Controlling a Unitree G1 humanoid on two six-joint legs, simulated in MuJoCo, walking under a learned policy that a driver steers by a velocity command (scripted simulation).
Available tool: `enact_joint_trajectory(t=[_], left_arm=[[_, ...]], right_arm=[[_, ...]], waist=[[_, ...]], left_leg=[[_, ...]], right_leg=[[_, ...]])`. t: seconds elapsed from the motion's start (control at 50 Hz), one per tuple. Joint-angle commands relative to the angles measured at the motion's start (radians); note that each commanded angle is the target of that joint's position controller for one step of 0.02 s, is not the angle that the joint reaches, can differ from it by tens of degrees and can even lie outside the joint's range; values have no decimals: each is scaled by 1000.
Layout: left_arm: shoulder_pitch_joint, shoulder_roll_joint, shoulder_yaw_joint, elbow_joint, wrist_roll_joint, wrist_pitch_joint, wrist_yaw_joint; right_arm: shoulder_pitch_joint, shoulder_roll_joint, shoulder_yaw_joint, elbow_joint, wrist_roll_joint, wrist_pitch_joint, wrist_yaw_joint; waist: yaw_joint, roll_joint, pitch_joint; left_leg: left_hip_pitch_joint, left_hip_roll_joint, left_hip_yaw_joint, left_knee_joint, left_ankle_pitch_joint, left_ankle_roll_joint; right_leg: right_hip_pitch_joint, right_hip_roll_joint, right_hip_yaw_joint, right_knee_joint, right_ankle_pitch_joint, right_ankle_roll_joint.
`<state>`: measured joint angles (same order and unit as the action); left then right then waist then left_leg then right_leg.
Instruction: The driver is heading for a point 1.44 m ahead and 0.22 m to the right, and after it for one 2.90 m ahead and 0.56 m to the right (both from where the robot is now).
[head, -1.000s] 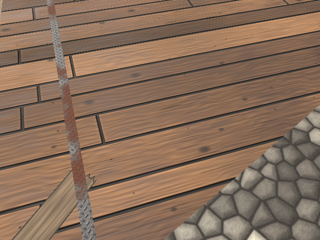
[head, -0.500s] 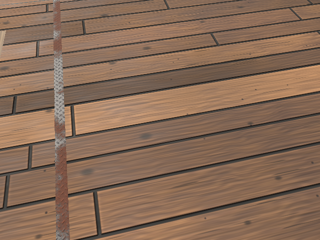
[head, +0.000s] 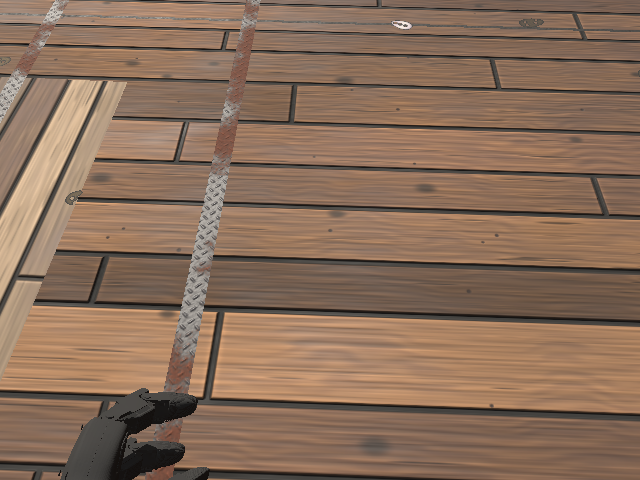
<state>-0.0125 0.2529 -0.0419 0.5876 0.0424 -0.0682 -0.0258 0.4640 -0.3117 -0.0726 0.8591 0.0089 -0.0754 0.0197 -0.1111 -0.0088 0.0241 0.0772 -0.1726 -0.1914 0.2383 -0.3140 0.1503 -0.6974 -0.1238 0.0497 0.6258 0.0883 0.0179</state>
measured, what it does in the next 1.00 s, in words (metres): walks ahead: right foot, then left foot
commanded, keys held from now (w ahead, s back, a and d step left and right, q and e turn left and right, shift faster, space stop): w+shift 0.56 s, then w+e+shift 0.44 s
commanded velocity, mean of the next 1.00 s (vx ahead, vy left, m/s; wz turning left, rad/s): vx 1.00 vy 0.00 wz -0.12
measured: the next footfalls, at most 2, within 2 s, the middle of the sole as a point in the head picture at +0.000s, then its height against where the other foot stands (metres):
right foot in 0.10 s outside the picture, level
left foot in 0.54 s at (263, 371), level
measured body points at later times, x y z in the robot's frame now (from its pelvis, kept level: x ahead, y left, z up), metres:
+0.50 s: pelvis +0.48 -0.04 -0.02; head +0.52 -0.03 +0.43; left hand +0.34 +0.20 -0.14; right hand +0.79 -0.20 -0.06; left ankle +0.68 +0.08 -0.71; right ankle +0.27 -0.16 -0.73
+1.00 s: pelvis +0.99 -0.02 -0.04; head +1.01 -0.03 +0.41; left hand +1.21 +0.20 -0.13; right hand +0.91 -0.28 -0.17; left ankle +0.71 +0.08 -0.68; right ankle +1.13 -0.07 -0.74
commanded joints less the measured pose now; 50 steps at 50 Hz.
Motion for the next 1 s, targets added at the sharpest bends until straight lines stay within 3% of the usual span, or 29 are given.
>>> enact_joint_trajectory(t=[0.02,0.06,0.08,0.1,0.12,0.14,0.16,0.18,0.24,0.32,0.36,0.4,0.44,0.48,0.52,0.54,0.56,0.58,0.6,0.64,0.7,0.76,0.8,0.86,0.9,0.92,0.96,0.98,1.0], left_arm=[[-70,103,35,-60,-3,-15,7],[115,170,70,-9,-8,-22,22],[310,200,89,45,-17,-22,36],[533,253,113,93,-4,-19,57],[548,363,144,113,36,-20,50],[488,283,138,108,12,-13,30],[393,207,127,105,6,-15,24],[371,161,119,123,6,-19,18],[420,86,94,204,-2,-35,21],[450,126,100,243,-29,-59,15],[446,130,100,247,-39,-64,7],[486,154,105,271,-48,-73,7],[519,181,108,296,-47,-71,6],[546,220,112,315,-40,-61,16],[526,256,117,328,-22,-30,39],[498,234,111,314,-18,-23,43],[542,95,85,270,-25,-28,34],[601,91,82,245,-62,-36,26],[449,147,92,224,-50,-34,37],[370,110,82,222,-43,-27,23],[399,56,77,234,-18,32,-8],[219,42,71,163,-16,47,-24],[140,34,63,132,-27,37,-34],[28,29,54,96,-31,28,-56],[57,63,62,110,-25,27,-57],[112,87,69,125,-26,28,-53],[411,165,104,204,-26,32,-38],[624,209,134,266,-24,35,-19],[604,254,169,264,-58,52,4]], right_arm=[[20,-161,-37,-33,-5,-19,-11],[2,-217,-47,-29,-25,-16,-22],[-50,-229,-47,-33,-39,-13,-24],[-94,-168,-31,-54,-50,-17,-26],[64,-2,10,-99,2,-21,-14],[12,-59,21,-87,-16,-24,-20],[-113,-91,14,-102,-21,-19,-19],[-188,-94,20,-118,-32,-17,-10],[-236,-35,39,-158,-53,8,20],[-399,-28,64,-239,-63,16,36],[-477,-16,80,-264,-54,8,48],[-548,0,93,-282,-41,3,58],[-564,-17,89,-277,-41,3,49],[-519,-52,74,-261,-54,2,31],[-218,-108,41,-170,-57,6,3],[-23,-159,16,-111,-65,9,-14],[65,-253,-14,-92,-85,9,-29],[38,-256,-21,-106,-69,14,-21],[-64,-182,-16,-102,-54,11,-17],[-150,-83,3,-76,-58,-12,-14],[-145,-22,21,-33,-37,-44,-12],[-131,-25,20,-6,-27,-68,-4],[-137,-22,24,-4,-28,-75,-3],[-79,-63,22,16,-14,-83,-19],[-56,-111,15,15,-15,-72,-39],[-53,-143,7,9,-22,-56,-53],[-120,-197,-11,-21,-42,-13,-72],[-175,-208,-17,-40,-52,2,-70],[-230,-149,-12,-50,-49,-3,-49]], waist=[[8,49,18],[106,83,-109],[223,85,-195],[328,47,-295],[199,-331,-424],[210,-258,-379],[198,-111,-191],[190,5,-118],[122,-51,-20],[105,-52,85],[112,-30,92],[131,-32,120],[132,-29,112],[103,-72,23],[-47,-116,-152],[-133,-100,-236],[-76,132,-356],[-24,256,-496],[-10,97,-293],[59,-17,-58],[142,41,25],[135,58,113],[133,47,119],[110,16,126],[133,57,70],[168,92,21],[330,137,-135],[424,113,-204],[405,-83,-161]], left_leg=[[-114,228,-96,-18,749,55],[-6,256,-89,221,1041,16],[-62,236,-58,440,1027,-1],[-251,202,-22,751,824,-8],[-620,30,71,1151,3,-62],[-776,61,43,1215,-101,-39],[-826,130,48,1184,7,-38],[-802,159,61,1130,48,-41],[-765,199,52,1018,20,-55],[-847,235,125,787,136,-87],[-732,241,206,569,295,-92],[-591,228,261,434,412,-72],[-564,199,288,358,438,-45],[-481,127,328,344,329,-17],[-169,75,311,335,185,18],[75,163,225,344,121,46],[318,446,-151,325,-127,100],[435,611,-661,114,-240,194],[298,535,-500,72,-240,146],[-42,467,-222,4,-26,85],[-255,410,-2,-106,45,20],[-286,354,211,-169,279,-21],[-291,297,349,-172,452,-57],[-215,315,430,-203,715,-99],[-60,332,458,-87,1127,-131],[4,348,459,21,1315,-143],[-24,386,439,432,1484,-142],[-154,383,418,763,1325,-129],[-397,186,409,1185,405,-139]], right_leg=[[260,95,-97,-116,41,-45],[424,157,-95,-110,-136,-78],[612,143,-96,-114,-193,-92],[864,18,29,-46,-404,-113],[1128,-278,631,-203,-718,-258],[1092,-270,864,-349,-822,-268],[937,-229,663,-355,-760,-254],[811,-185,526,-358,-623,-241],[622,-93,320,-416,-454,-201],[537,-56,149,-550,-278,-206],[482,3,31,-590,-121,-185],[457,-26,-2,-670,50,-182],[595,-37,-46,-648,261,-171],[743,-57,-78,-476,710,-150],[739,-71,-104,-61,877,-126],[568,-39,-108,238,672,-117],[280,88,-108,656,-125,-109],[35,201,31,910,-562,-110],[-75,107,49,885,-439,-131],[-13,35,41,736,-347,-124],[77,-12,44,647,-340,-97],[-20,-20,-12,517,-190,-89],[18,5,-77,357,-45,-102],[127,64,-190,124,108,-143],[187,146,-251,66,86,-171],[242,188,-268,59,19,-183],[547,248,-244,82,-127,-224],[770,232,-159,30,-209,-265],[892,161,1,-40,-273,-297]])
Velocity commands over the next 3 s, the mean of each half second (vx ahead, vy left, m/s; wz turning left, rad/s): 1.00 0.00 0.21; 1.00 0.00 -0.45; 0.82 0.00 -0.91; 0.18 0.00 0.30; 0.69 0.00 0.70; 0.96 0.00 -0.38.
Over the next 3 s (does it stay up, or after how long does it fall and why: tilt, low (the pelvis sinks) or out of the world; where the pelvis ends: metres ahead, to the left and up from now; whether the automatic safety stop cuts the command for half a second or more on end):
stays up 2.24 -0.20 -0.02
